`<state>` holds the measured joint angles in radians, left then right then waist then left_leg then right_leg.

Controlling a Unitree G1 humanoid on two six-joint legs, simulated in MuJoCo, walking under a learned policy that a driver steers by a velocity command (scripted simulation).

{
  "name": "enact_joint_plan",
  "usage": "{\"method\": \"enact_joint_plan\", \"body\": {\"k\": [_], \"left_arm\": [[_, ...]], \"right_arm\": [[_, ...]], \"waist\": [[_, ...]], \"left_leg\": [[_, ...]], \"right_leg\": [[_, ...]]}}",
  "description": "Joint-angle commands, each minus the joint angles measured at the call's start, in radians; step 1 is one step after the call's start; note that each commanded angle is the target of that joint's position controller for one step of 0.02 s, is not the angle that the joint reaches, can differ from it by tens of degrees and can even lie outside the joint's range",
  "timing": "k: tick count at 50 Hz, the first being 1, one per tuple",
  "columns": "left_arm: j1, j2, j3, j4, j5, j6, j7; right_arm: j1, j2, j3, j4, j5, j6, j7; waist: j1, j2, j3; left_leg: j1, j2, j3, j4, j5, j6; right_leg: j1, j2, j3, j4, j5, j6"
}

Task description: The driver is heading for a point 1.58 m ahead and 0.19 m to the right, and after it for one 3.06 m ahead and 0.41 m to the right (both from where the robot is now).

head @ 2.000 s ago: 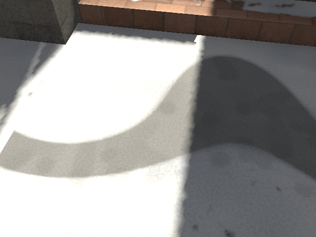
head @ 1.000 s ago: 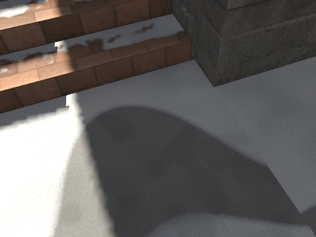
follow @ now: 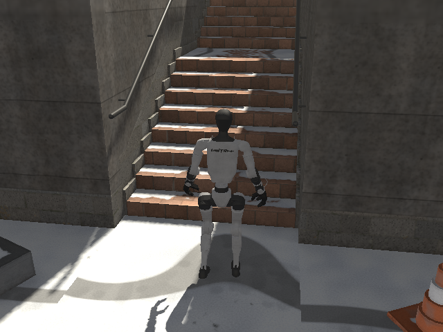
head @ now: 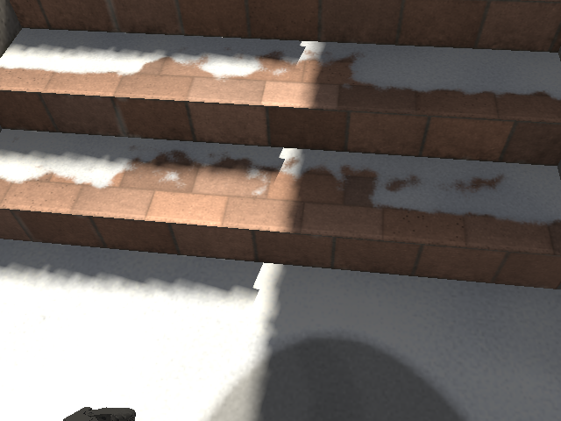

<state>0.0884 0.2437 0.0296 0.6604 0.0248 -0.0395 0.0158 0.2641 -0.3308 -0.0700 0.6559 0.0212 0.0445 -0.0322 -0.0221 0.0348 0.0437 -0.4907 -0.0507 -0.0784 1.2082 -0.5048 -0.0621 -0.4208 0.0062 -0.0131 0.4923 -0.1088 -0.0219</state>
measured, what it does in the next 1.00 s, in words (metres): steps on the spot: left foot, then right foot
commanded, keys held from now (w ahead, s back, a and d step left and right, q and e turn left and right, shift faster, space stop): q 0.12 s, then no key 0.06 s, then e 0.82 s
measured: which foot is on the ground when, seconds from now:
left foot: up 0.00-0.26, down 0.28-0.70, up 0.72-1.00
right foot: down 0.00-0.28, up 0.30-0.68, down 0.70-1.00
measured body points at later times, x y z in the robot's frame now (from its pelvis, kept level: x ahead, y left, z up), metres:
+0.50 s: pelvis +0.03 +0.03 +0.01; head +0.05 +0.05 +0.46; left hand +0.10 +0.32 -0.12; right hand +0.22 -0.20 -0.07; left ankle +0.03 +0.14 -0.73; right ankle +0.02 -0.11 -0.67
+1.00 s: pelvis +0.02 -0.02 +0.02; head +0.05 -0.06 +0.46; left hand +0.22 +0.23 -0.06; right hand +0.11 -0.33 -0.10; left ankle +0.08 +0.15 -0.66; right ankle +0.01 -0.09 -0.73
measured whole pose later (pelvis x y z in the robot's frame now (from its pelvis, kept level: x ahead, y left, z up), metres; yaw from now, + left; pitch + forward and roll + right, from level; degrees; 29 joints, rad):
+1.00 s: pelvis +0.02 -0.02 +0.02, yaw -14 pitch +2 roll +3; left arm 0.19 0.29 0.06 0.67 -0.01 0.03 0.03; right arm 0.12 -0.31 -0.10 0.71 0.00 0.02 -0.05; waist 0.01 0.02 0.04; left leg -0.52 -0.01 -0.09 0.96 -0.32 -0.10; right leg -0.27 0.06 0.11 0.44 -0.20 -0.07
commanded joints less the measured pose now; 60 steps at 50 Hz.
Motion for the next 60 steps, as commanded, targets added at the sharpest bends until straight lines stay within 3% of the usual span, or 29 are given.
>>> {"method": "enact_joint_plan", "body": {"k": [1,6,10,12,13,14,15,16,17,18,20,23,27,31,34,35,36,37,38,40,42,43,44,48,50,52,55,58,60], "left_arm": [[0.0,0.154,0.046,-0.043,0.007,0.007,0.011],[-0.004,0.184,0.063,-0.016,-0.009,0.017,0.015],[0.01,0.202,0.066,0.013,-0.025,0.029,0.001],[0.001,0.185,0.055,0.034,-0.042,0.034,-0.009],[0.011,0.148,0.04,0.05,-0.049,0.034,-0.015],[0.055,0.086,0.016,0.07,-0.038,0.026,-0.028],[0.102,0.027,-0.006,0.062,0.012,0.016,-0.047],[0.071,0.084,0.015,0.06,-0.01,0.021,-0.034],[0.041,0.15,0.033,0.064,-0.03,0.031,-0.024],[0.049,0.167,0.046,0.075,-0.039,0.042,-0.016],[0.093,0.193,0.068,0.101,-0.033,0.064,0.002],[0.108,0.156,0.07,0.092,-0.051,0.07,0.008],[0.059,0.101,0.05,0.049,-0.046,0.08,-0.005],[0.081,0.123,0.053,0.018,-0.047,0.085,-0.028],[0.17,0.138,0.067,0.034,-0.038,0.085,-0.037],[0.189,0.209,0.089,0.031,-0.034,0.083,-0.025],[0.203,0.336,0.115,0.005,-0.028,0.078,-0.008],[0.241,0.31,0.105,-0.007,0.012,0.054,-0.02],[0.211,0.268,0.093,-0.006,0.014,0.031,-0.024],[0.101,0.223,0.081,-0.021,-0.021,0.028,-0.006],[0.078,0.213,0.071,-0.034,-0.04,0.039,0.006],[0.075,0.203,0.069,-0.042,-0.04,0.042,0.008],[0.081,0.202,0.068,-0.047,-0.037,0.044,0.01],[0.096,0.222,0.075,-0.059,-0.033,0.053,0.023],[0.096,0.24,0.077,-0.056,-0.024,0.064,0.038],[0.087,0.268,0.085,-0.065,-0.011,0.073,0.035],[0.072,0.267,0.09,-0.074,-0.024,0.078,0.021],[0.047,0.223,0.075,-0.076,-0.029,0.084,0.019],[0.024,0.176,0.052,-0.071,-0.031,0.087,0.022]], "right_arm": [[0.067,-0.059,-0.025,-0.069,-0.003,0.015,-0.008],[-0.007,-0.04,-0.014,-0.103,-0.012,0.01,0.005],[-0.035,-0.037,-0.009,-0.112,-0.018,0.01,0.02],[0.01,-0.014,-0.004,-0.088,-0.025,0.004,0.026],[0.042,-0.009,-0.003,-0.068,-0.031,0.001,0.028],[0.051,-0.033,-0.003,-0.069,-0.042,-0.002,0.024],[0.034,-0.109,-0.009,-0.09,-0.053,0.001,0.01],[-0.023,-0.101,-0.007,-0.092,-0.076,-0.012,0.015],[-0.091,-0.073,-0.002,-0.101,-0.081,-0.031,0.021],[-0.126,-0.071,-0.004,-0.091,-0.075,-0.047,0.021],[-0.129,-0.083,-0.011,-0.076,-0.053,-0.061,0.013],[-0.113,-0.062,-0.011,-0.062,-0.04,-0.053,-0.004],[-0.127,-0.068,-0.025,-0.051,-0.037,-0.031,-0.018],[-0.133,-0.105,-0.044,-0.03,-0.023,-0.022,-0.015],[-0.138,-0.096,-0.047,-0.001,0.003,-0.022,-0.016],[-0.096,-0.059,-0.04,0.012,-0.014,-0.026,-0.011],[-0.149,0.009,-0.013,-0.048,-0.069,-0.031,-0.006],[-0.244,-0.029,-0.023,-0.069,-0.048,-0.038,-0.012],[-0.241,-0.067,-0.037,-0.061,-0.024,-0.039,-0.015],[-0.205,-0.079,-0.047,-0.025,-0.038,-0.033,-0.029],[-0.165,-0.074,-0.051,-0.019,-0.039,-0.031,-0.031],[-0.15,-0.058,-0.048,-0.008,-0.022,-0.031,-0.027],[-0.146,-0.051,-0.046,-0.007,-0.018,-0.032,-0.026],[-0.204,-0.037,-0.038,-0.022,-0.028,-0.041,-0.025],[-0.224,-0.042,-0.033,-0.033,-0.026,-0.051,-0.01],[-0.214,-0.054,-0.036,-0.026,-0.03,-0.058,0.001],[-0.194,-0.065,-0.041,-0.02,-0.014,-0.068,0.01],[-0.139,-0.068,-0.037,0.002,-0.016,-0.084,0.019],[-0.102,-0.036,-0.026,0.019,-0.026,-0.095,0.032]], "waist": [[0.002,-0.181,-0.112],[0.025,-0.169,-0.167],[0.038,-0.178,-0.155],[0.003,-0.163,-0.154],[-0.016,-0.151,-0.15],[-0.004,-0.091,-0.163],[0.057,0.153,-0.185],[0.022,0.215,-0.144],[0.024,0.166,-0.086],[0.031,0.172,-0.058],[0.027,0.154,-0.05],[0.023,0.107,-0.078],[-0.005,0.105,-0.109],[0.0,0.122,-0.131],[0.054,0.091,-0.134],[0.039,-0.068,-0.134],[0.03,-0.371,-0.116],[0.116,-0.265,-0.191],[0.092,-0.189,-0.154],[0.043,-0.117,-0.105],[0.01,-0.124,-0.122],[0.012,-0.121,-0.136],[0.016,-0.128,-0.136],[0.041,-0.147,-0.11],[0.046,-0.15,-0.101],[0.046,-0.175,-0.099],[0.049,-0.207,-0.092],[0.045,-0.203,-0.145],[0.01,-0.169,-0.16]], "left_leg": [[-0.058,0.065,0.036,-0.031,0.066,-0.019],[0.009,0.113,0.055,-0.242,0.142,-0.004],[0.126,0.086,0.083,-0.426,0.142,0.031],[0.245,0.057,0.102,-0.642,0.231,0.065],[0.353,0.045,0.105,-0.781,0.31,0.088],[0.48,0.126,0.0,-0.856,0.403,0.117],[0.544,0.356,-0.233,-0.848,0.657,0.179],[0.294,0.421,-0.248,-0.908,0.502,0.301],[0.233,0.353,-0.185,-0.933,0.396,0.293],[0.225,0.317,-0.131,-0.929,0.4,0.267],[0.259,0.323,-0.09,-0.902,0.562,0.268],[0.369,0.343,-0.047,-0.864,0.716,0.288],[0.413,0.356,-0.001,-0.838,0.718,0.293],[0.413,0.389,0.008,-0.809,0.748,0.294],[0.327,0.341,0.091,-0.687,0.595,0.192],[0.185,0.264,0.185,-0.511,0.387,0.099],[-0.137,0.098,0.229,-0.214,-0.138,-0.016],[-0.188,0.05,0.053,-0.04,-0.224,-0.013],[-0.213,0.071,0.019,0.031,-0.154,0.001],[-0.223,0.094,-0.008,0.002,0.003,-0.004],[-0.155,0.069,-0.006,0.005,0.102,-0.021],[-0.151,0.064,0.001,-0.011,0.146,-0.02],[-0.149,0.058,0.001,-0.042,0.166,-0.022],[-0.147,0.045,-0.013,-0.252,0.187,-0.038],[-0.09,0.03,-0.02,-0.373,0.187,-0.048],[-0.019,0.015,-0.021,-0.422,0.164,-0.052],[0.033,0.002,-0.027,-0.482,0.134,-0.04],[0.106,0.033,-0.013,-0.569,0.145,-0.017],[0.265,0.051,0.011,-0.804,0.336,0.014]], "right_leg": [[0.163,-0.235,0.183,-0.212,0.147,-0.191],[0.218,-0.298,0.111,-0.222,0.186,-0.232],[0.201,-0.296,0.092,-0.207,0.116,-0.228],[0.18,-0.271,0.084,-0.152,0.08,-0.197],[0.128,-0.238,0.067,-0.114,0.029,-0.152],[0.043,-0.184,0.034,-0.057,-0.087,-0.06],[-0.062,-0.078,-0.062,0.14,-0.378,0.041],[-0.024,-0.069,0.004,0.214,-0.47,0.07],[0.012,-0.074,0.027,0.287,-0.412,0.08],[-0.018,-0.055,0.021,0.349,-0.373,0.085],[-0.069,-0.046,0.054,0.499,-0.371,0.101],[-0.149,-0.037,0.06,0.579,-0.37,0.116],[-0.095,-0.059,0.005,0.41,-0.351,0.121],[0.001,-0.044,-0.048,0.262,-0.316,0.08],[0.186,0.0,-0.073,-0.019,-0.075,0.002],[0.317,-0.082,0.085,-0.096,0.19,-0.051],[0.451,-0.348,0.462,-0.098,0.619,-0.224],[0.413,-0.417,0.547,-0.14,0.549,-0.363],[0.397,-0.366,0.452,-0.148,0.455,-0.332],[0.355,-0.268,0.342,-0.136,0.36,-0.224],[0.308,-0.225,0.318,-0.139,0.372,-0.205],[0.322,-0.21,0.305,-0.147,0.337,-0.208],[0.327,-0.203,0.308,-0.151,0.308,-0.208],[0.34,-0.191,0.365,-0.157,0.17,-0.206],[0.308,-0.18,0.393,-0.155,0.079,-0.201],[0.269,-0.17,0.423,-0.153,0.048,-0.2],[0.244,-0.161,0.484,-0.135,0.066,-0.201],[0.296,-0.18,0.494,-0.077,0.208,-0.194],[0.255,-0.143,0.448,-0.036,0.21,-0.145]]}}
Velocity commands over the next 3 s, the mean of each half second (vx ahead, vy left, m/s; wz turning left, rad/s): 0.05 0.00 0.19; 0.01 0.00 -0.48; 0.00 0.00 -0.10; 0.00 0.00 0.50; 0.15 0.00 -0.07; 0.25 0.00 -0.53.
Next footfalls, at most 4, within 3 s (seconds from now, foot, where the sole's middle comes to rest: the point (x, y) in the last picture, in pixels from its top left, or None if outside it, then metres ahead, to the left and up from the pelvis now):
0.28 left None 0.07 0.15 -0.77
0.70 right None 0.05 -0.10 -0.77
1.22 left None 0.12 0.11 -0.77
1.88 left None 0.10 0.16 -0.77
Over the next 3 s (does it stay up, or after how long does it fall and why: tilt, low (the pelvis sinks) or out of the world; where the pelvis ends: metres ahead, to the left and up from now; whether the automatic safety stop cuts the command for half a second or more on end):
stays up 0.28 0.10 0.01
